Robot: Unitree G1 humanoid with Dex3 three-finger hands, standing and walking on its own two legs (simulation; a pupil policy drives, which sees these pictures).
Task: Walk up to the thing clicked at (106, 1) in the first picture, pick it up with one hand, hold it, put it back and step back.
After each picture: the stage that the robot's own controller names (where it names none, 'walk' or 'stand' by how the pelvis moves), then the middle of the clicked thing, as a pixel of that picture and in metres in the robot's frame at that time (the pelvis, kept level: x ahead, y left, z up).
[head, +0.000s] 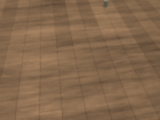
stand; (105, 3) +2.33 -0.35 -0.72
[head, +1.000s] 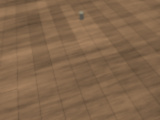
walk; (81, 15) +2.19 +0.13 -0.69
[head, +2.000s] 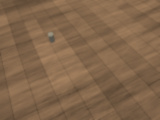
walk; (51, 37) +1.50 +0.47 -0.71
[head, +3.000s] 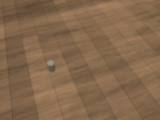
walk; (51, 66) +0.99 +0.39 -0.71
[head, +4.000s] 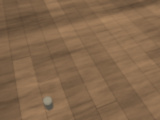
walk; (48, 103) +0.59 +0.28 -0.69
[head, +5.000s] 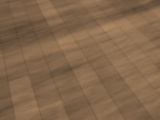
stand; out of the picture +0.34 +0.23 -0.69
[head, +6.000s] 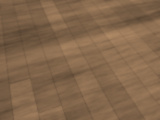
stand; out of the picture +0.32 +0.22 -0.70
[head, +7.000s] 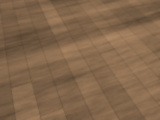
stand; out of the picture +0.32 +0.21 -0.72
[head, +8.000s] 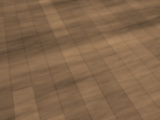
stand; out of the picture +0.30 +0.22 -0.73
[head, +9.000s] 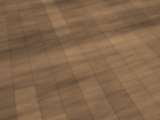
stand; out of the picture +0.30 +0.21 -0.73
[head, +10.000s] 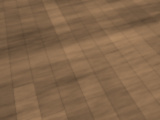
go down; out of the picture +0.29 +0.21 -0.72
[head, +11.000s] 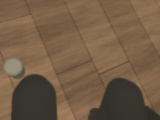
go down; (15, 69) +0.38 +0.26 -0.29
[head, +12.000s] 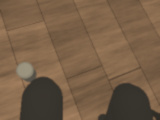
approach; (27, 72) +0.37 +0.26 -0.30
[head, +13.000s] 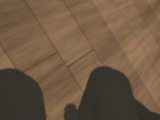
close in; out of the picture +0.35 +0.30 -0.21
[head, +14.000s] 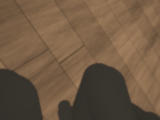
close; out of the picture +0.35 +0.30 -0.21
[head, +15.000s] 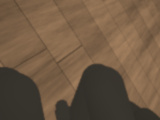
lift; out of the picture +0.34 +0.30 -0.22
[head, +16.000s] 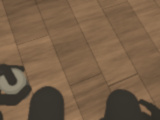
lift; (16, 85) +0.31 +0.23 -0.05
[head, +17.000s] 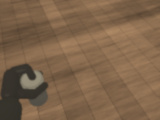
hold; (35, 89) +0.33 +0.17 +0.02
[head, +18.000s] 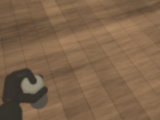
hold; (35, 92) +0.33 +0.18 -0.01
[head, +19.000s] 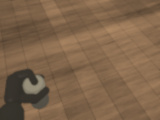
hold; (37, 92) +0.33 +0.17 -0.01
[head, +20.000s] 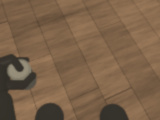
crouch; (23, 75) +0.37 +0.21 -0.08
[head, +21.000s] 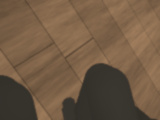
lower; out of the picture +0.37 +0.30 -0.22
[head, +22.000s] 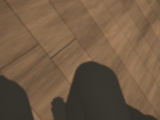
lower; out of the picture +0.38 +0.32 -0.22
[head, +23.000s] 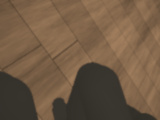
lower; out of the picture +0.37 +0.32 -0.22
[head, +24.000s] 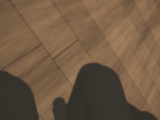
lower; out of the picture +0.36 +0.32 -0.22
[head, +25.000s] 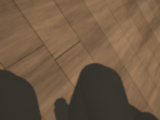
loosen; out of the picture +0.36 +0.31 -0.22
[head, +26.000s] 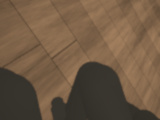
withdraw; out of the picture +0.35 +0.29 -0.22
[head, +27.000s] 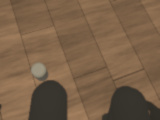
walk; (40, 72) +0.40 +0.24 -0.35
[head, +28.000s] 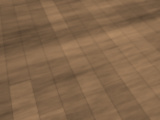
stand; out of the picture +0.31 +0.19 -0.66
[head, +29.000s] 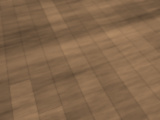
stand; out of the picture +0.33 +0.21 -0.67
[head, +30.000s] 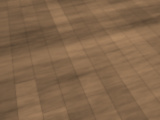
stand; out of the picture +0.34 +0.20 -0.70
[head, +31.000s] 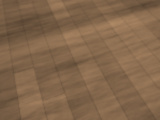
walk; out of the picture +0.36 +0.21 -0.71
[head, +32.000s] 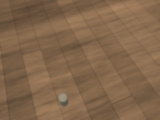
walk; (63, 100) +0.54 +0.18 -0.70
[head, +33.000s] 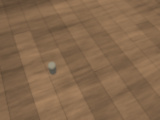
walk; (52, 68) +0.84 +0.28 -0.70
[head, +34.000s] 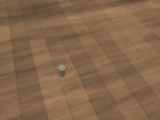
stand; (62, 70) +0.96 +0.21 -0.72
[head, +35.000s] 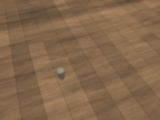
stand; (61, 73) +0.96 +0.23 -0.73
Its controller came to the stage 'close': yes
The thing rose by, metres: 0.71
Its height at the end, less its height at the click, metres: +0.00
